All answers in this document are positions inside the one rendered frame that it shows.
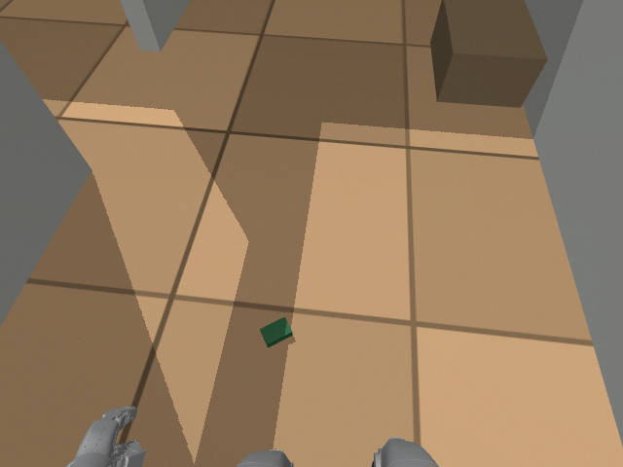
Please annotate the left robot hand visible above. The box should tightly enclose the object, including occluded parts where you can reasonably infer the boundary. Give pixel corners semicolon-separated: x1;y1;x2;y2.
75;406;147;467

